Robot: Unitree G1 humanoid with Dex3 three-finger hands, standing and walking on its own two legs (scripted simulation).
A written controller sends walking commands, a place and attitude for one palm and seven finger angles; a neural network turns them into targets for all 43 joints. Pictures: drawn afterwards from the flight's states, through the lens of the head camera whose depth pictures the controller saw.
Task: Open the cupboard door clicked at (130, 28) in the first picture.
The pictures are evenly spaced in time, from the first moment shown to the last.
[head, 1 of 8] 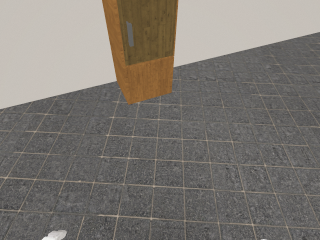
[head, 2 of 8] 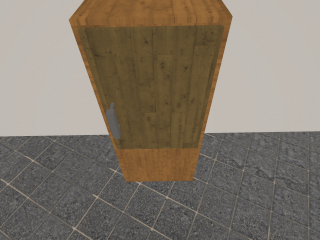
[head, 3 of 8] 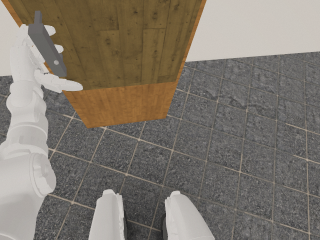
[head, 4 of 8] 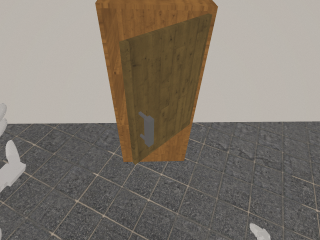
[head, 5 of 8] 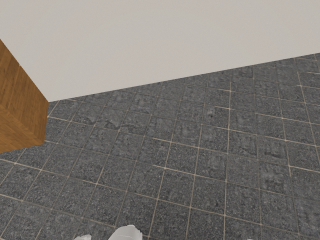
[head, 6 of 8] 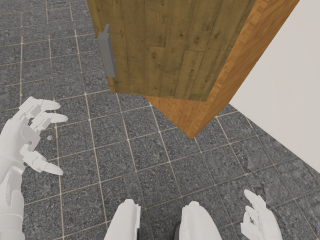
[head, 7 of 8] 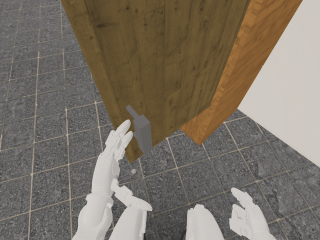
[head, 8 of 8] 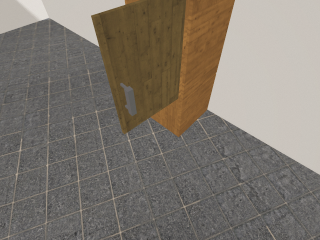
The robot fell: no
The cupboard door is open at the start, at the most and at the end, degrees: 0 85 85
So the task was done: yes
